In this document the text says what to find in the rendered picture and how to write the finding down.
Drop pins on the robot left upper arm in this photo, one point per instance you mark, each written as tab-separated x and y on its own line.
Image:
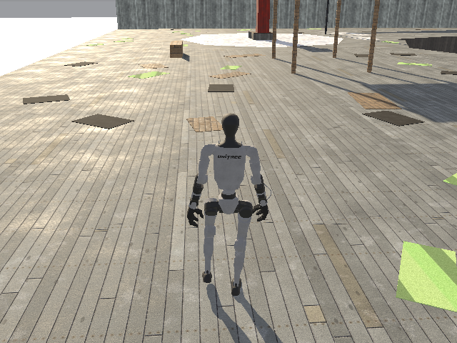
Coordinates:
204	160

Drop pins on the robot right forearm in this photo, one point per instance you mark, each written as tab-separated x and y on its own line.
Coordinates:
260	192

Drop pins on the robot right hand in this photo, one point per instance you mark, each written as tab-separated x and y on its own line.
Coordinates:
263	210

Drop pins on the robot right upper arm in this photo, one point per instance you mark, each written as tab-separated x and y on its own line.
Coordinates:
252	152

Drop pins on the robot right thigh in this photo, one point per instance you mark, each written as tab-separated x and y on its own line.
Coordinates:
245	210

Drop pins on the robot left hand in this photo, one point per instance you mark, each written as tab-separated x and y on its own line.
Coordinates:
191	217

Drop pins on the right robot shin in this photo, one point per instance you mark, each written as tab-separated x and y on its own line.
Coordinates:
238	263

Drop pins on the robot left forearm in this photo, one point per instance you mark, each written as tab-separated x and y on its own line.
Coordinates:
196	194

